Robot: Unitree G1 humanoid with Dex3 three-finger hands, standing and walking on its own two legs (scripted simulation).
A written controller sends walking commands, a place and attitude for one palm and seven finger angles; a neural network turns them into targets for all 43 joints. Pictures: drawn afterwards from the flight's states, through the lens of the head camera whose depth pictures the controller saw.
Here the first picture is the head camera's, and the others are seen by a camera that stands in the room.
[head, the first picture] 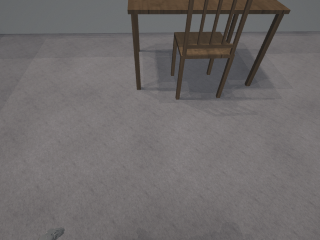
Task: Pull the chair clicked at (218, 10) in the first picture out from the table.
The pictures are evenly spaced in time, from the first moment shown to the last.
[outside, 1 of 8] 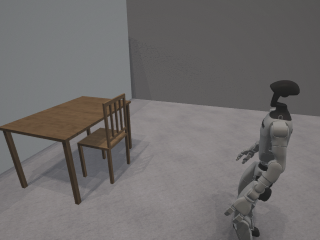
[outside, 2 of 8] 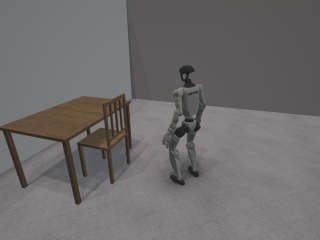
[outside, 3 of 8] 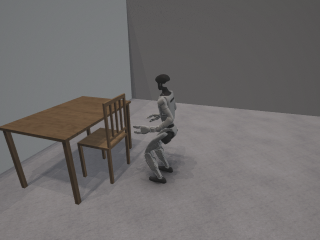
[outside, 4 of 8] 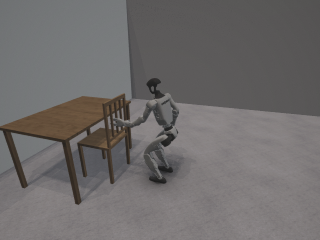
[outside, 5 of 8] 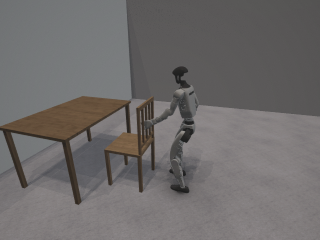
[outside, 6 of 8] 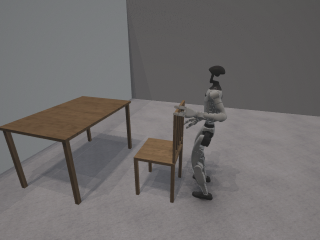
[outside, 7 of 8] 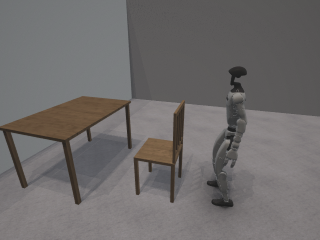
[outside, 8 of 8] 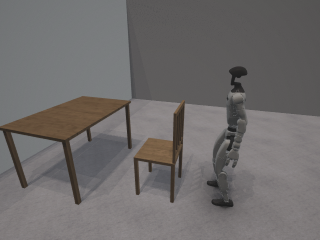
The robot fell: no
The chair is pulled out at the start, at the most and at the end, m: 0.00 0.71 0.71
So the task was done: yes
